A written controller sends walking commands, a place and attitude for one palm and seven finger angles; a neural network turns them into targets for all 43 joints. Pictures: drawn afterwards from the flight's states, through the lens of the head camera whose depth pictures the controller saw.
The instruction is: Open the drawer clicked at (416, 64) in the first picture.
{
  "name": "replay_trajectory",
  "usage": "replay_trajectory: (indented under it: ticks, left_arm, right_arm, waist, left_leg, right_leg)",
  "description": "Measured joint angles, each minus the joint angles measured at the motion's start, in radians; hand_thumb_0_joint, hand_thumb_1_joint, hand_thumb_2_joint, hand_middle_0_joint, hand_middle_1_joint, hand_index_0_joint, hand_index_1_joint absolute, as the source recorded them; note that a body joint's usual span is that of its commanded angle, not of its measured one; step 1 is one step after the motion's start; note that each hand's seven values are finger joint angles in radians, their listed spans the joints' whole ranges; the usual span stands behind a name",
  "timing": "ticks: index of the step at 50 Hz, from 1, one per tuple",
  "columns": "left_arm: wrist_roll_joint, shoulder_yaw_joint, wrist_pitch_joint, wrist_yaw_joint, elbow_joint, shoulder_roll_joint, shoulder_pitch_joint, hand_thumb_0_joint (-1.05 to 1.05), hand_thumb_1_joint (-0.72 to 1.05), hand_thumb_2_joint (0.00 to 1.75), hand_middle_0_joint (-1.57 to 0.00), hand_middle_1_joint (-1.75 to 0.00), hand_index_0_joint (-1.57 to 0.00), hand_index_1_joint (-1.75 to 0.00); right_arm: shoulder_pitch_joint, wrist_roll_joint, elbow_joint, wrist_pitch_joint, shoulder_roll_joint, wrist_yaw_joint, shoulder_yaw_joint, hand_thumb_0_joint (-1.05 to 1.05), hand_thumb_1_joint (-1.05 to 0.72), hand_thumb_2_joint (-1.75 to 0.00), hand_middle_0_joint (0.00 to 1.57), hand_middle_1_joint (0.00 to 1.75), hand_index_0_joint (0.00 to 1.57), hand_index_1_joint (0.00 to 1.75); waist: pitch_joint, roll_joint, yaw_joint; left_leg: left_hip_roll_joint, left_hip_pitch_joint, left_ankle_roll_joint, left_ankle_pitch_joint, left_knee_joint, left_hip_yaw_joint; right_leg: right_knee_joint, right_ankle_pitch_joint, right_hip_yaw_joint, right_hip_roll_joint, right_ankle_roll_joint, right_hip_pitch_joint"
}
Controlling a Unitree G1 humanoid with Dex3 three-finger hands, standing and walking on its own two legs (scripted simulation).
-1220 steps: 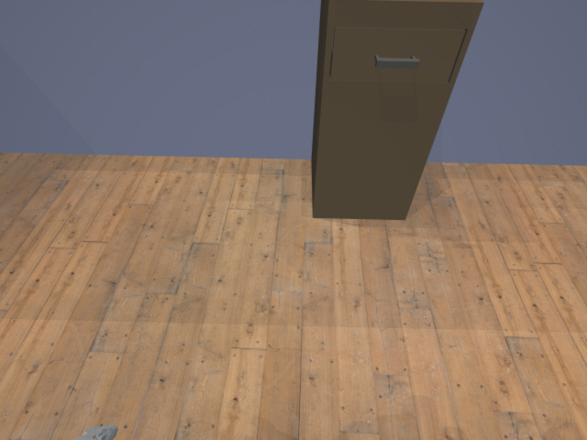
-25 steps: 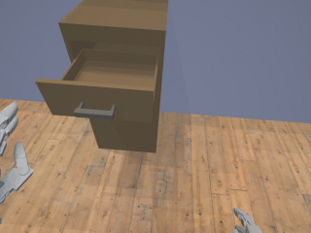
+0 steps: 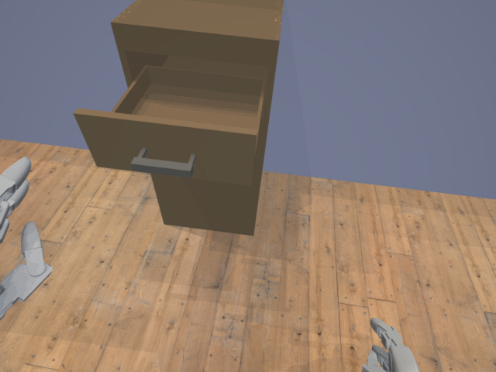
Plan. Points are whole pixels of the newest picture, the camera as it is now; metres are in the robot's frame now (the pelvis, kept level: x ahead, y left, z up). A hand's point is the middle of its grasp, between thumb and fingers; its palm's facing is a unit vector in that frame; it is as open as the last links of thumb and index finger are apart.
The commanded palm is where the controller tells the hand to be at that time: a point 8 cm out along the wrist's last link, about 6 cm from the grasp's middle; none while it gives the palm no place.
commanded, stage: let the arm hang, fingers relaxed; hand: left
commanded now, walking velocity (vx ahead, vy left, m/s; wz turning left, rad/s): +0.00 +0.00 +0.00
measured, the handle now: (165, 161) +0.54 +0.21 +0.00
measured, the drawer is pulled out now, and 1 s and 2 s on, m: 0.30 0.30 0.30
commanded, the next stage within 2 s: look to check the result in 1.16 s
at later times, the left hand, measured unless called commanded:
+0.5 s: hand out of the picture -0.05 +0.19 -0.17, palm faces +0.01 -0.98 -0.20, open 7.0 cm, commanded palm none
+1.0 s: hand out of the picture +0.01 +0.16 -0.16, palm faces +0.00 -0.98 -0.21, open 7.3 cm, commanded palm none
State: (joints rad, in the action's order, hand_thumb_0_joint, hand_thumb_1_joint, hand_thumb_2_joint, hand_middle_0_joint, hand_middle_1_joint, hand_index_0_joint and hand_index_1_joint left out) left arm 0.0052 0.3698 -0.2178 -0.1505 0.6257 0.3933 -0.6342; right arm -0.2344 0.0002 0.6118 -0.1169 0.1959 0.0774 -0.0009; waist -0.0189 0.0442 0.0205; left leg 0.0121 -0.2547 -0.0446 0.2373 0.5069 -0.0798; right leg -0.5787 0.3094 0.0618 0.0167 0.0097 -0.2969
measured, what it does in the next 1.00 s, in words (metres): steps on the spot: right foot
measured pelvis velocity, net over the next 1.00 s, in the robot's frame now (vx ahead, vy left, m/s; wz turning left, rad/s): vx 0.00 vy -0.01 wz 0.00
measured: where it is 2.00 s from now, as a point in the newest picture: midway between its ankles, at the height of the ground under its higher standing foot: outside the picture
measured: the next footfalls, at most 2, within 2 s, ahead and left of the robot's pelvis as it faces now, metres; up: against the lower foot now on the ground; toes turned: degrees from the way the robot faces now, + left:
right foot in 0.04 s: +0.06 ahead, -0.11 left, +0.00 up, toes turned -3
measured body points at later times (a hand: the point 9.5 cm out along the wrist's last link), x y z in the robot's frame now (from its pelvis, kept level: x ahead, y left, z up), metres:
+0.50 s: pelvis +0.00 +0.00 +0.01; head +0.03 +0.01 +0.46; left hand -0.05 +0.24 -0.15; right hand -0.03 -0.24 -0.14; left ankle +0.02 +0.09 -0.74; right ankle +0.02 -0.11 -0.74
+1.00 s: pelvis +0.00 -0.01 +0.01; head +0.00 -0.02 +0.46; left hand +0.01 +0.21 -0.15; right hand -0.02 -0.20 -0.16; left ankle +0.02 +0.09 -0.74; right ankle +0.02 -0.11 -0.74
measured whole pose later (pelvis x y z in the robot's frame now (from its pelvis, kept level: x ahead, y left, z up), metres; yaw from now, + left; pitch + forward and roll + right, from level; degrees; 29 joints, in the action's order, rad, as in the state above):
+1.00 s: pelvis +0.00 -0.01 +0.01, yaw +0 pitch -3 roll +0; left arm -0.02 0.00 0.00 -0.04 -1.14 0.14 -0.25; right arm -0.29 0.01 1.14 0.01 0.10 0.03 0.00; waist -0.06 -0.02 0.02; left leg 0.01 -0.16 -0.03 0.17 0.38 -0.07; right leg -0.41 0.19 0.05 0.00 0.03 -0.17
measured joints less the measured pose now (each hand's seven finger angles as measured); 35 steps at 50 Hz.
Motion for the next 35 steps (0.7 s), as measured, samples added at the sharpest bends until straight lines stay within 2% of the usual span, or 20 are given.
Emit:
replay_trajectory:
  ticks: [3, 4, 5, 7, 10, 12, 14, 16, 17, 20, 24, 29, 35]
  left_arm:
    - [0.008, 0.031, -0.009, -0.003, -0.014, 0.021, 0.025, 0.02, 0.89, 0.90, -0.22, -0.30, -0.21, -0.30]
    - [-0.009, 0.012, -0.020, 0.013, -0.070, 0.020, 0.062, 0.02, 0.89, 0.90, -0.21, -0.30, -0.21, -0.30]
    - [-0.025, -0.029, -0.005, 0.040, -0.169, 0.017, 0.118, 0.01, 0.89, 0.90, -0.21, -0.30, -0.20, -0.30]
    - [-0.040, -0.123, 0.077, 0.083, -0.431, -0.019, 0.230, 0.01, 0.90, 0.90, -0.21, -0.30, -0.20, -0.30]
    - [-0.045, -0.222, 0.211, 0.113, -0.857, -0.093, 0.342, 0.00, 0.90, 0.90, -0.20, -0.30, -0.19, -0.30]
    - [-0.044, -0.274, 0.268, 0.124, -1.098, -0.136, 0.373, 0.01, 0.91, 0.90, -0.20, -0.30, -0.19, -0.30]
    - [-0.040, -0.326, 0.295, 0.135, -1.286, -0.180, 0.377, 0.01, 0.91, 0.90, -0.20, -0.30, -0.19, -0.30]
    - [-0.035, -0.370, 0.298, 0.146, -1.427, -0.224, 0.363, 0.01, 0.92, 0.90, -0.20, -0.30, -0.19, -0.30]
    - [-0.027, -0.361, 0.289, 0.132, -1.476, -0.238, 0.355, 0.01, 0.94, 0.90, -0.20, -0.30, -0.19, -0.30]
    - [-0.026, -0.351, 0.263, 0.129, -1.580, -0.213, 0.332, -0.01, 1.02, 0.90, -0.21, -0.30, -0.20, -0.30]
    - [-0.025, -0.360, 0.246, 0.137, -1.684, -0.189, 0.289, -0.01, 1.00, 0.90, -0.21, -0.30, -0.20, -0.30]
    - [-0.022, -0.367, 0.242, 0.131, -1.773, -0.185, 0.262, 0.00, 0.96, 0.90, -0.20, -0.30, -0.20, -0.30]
    - [-0.020, -0.372, 0.237, 0.125, -1.803, -0.207, 0.280, 0.01, 0.93, 0.90, -0.20, -0.30, -0.19, -0.30]
  right_arm:
    - [0.016, -0.004, 0.002, -0.012, -0.013, -0.006, -0.016, 0.01, -0.90, -0.90, 0.20, 0.30, 0.20, 0.29]
    - [0.025, -0.004, 0.026, -0.031, -0.006, -0.025, -0.011, 0.01, -0.90, -0.90, 0.20, 0.30, 0.20, 0.29]
    - [0.037, -0.004, 0.056, -0.034, 0.006, -0.046, -0.003, 0.01, -0.90, -0.90, 0.20, 0.30, 0.20, 0.29]
    - [0.064, -0.001, 0.119, 0.001, 0.028, -0.068, 0.006, 0.01, -0.90, -0.90, 0.20, 0.30, 0.20, 0.30]
    - [0.082, 0.007, 0.187, 0.063, 0.031, -0.075, 0.000, 0.01, -0.90, -0.90, 0.20, 0.30, 0.20, 0.30]
    - [0.079, 0.015, 0.214, 0.091, 0.017, -0.077, -0.007, 0.01, -0.90, -0.90, 0.20, 0.30, 0.20, 0.29]
    - [0.068, 0.021, 0.243, 0.109, 0.003, -0.075, -0.016, 0.01, -0.91, -0.90, 0.20, 0.30, 0.20, 0.29]
    - [0.048, 0.021, 0.280, 0.121, -0.009, -0.074, -0.022, 0.01, -0.91, -0.90, 0.20, 0.30, 0.20, 0.29]
    - [0.033, 0.020, 0.301, 0.125, -0.016, -0.072, -0.023, 0.01, -0.91, -0.90, 0.20, 0.30, 0.20, 0.29]
    - [-0.017, 0.017, 0.371, 0.137, -0.026, -0.060, -0.015, 0.01, -0.92, -0.90, 0.20, 0.30, 0.20, 0.29]
    - [-0.070, 0.013, 0.452, 0.148, -0.021, -0.054, -0.006, 0.01, -0.93, -0.90, 0.20, 0.30, 0.20, 0.29]
    - [-0.107, 0.008, 0.510, 0.147, -0.028, -0.046, -0.003, 0.01, -0.92, -0.90, 0.19, 0.30, 0.20, 0.29]
    - [-0.107, 0.007, 0.534, 0.144, -0.058, -0.046, -0.006, 0.01, -0.91, -0.90, 0.19, 0.30, 0.20, 0.29]
  waist:
    - [-0.007, 0.004, -0.004]
    - [0.000, -0.014, -0.006]
    - [0.012, -0.035, -0.013]
    - [0.037, -0.073, -0.024]
    - [0.050, -0.088, -0.014]
    - [0.036, -0.075, 0.001]
    - [0.009, -0.058, 0.012]
    - [-0.018, -0.040, 0.015]
    - [-0.030, -0.031, 0.012]
    - [-0.055, -0.015, -0.009]
    - [-0.074, -0.022, -0.022]
    - [-0.085, -0.039, -0.021]
    - [-0.080, -0.059, -0.015]
  left_leg:
    - [0.007, -0.005, 0.003, 0.007, 0.006, 0.003]
    - [0.003, -0.022, 0.003, 0.010, 0.018, 0.011]
    - [0.002, -0.043, 0.003, 0.014, 0.036, 0.018]
    - [0.005, -0.067, 0.000, 0.026, 0.067, 0.022]
    - [0.011, -0.060, -0.004, 0.039, 0.086, 0.020]
    - [0.011, -0.039, -0.006, 0.038, 0.078, 0.014]
    - [0.007, -0.014, -0.005, 0.027, 0.053, 0.007]
    - [0.002, 0.008, -0.002, 0.008, 0.015, 0.002]
    - [-0.001, 0.015, -0.001, -0.003, -0.003, 0.003]
    - [-0.006, 0.029, 0.005, -0.033, -0.052, 0.010]
    - [-0.004, 0.047, 0.005, -0.054, -0.092, 0.014]
    - [0.001, 0.066, 0.003, -0.064, -0.117, 0.010]
    - [0.007, 0.076, 0.002, -0.070, -0.128, 0.006]
  right_leg:
    - [0.051, -0.077, -0.011, 0.004, -0.001, 0.032]
    - [0.048, -0.075, -0.002, 0.000, 0.000, 0.023]
    - [0.038, -0.065, 0.005, 0.000, 0.000, 0.009]
    - [0.013, -0.044, 0.009, 0.004, -0.002, -0.010]
    - [-0.016, -0.023, 0.007, 0.011, -0.004, -0.008]
    - [-0.017, -0.022, 0.000, 0.012, -0.004, 0.007]
    - [0.008, -0.037, -0.007, 0.006, -0.005, 0.028]
    - [0.050, -0.062, -0.012, -0.001, -0.002, 0.049]
    - [0.074, -0.075, -0.011, -0.005, 0.000, 0.059]
    - [0.138, -0.111, -0.004, -0.013, 0.006, 0.081]
    - [0.185, -0.134, 0.000, -0.014, 0.006, 0.104]
    - [0.197, -0.139, -0.004, -0.010, 0.004, 0.117]
    - [0.186, -0.134, -0.008, -0.004, 0.004, 0.115]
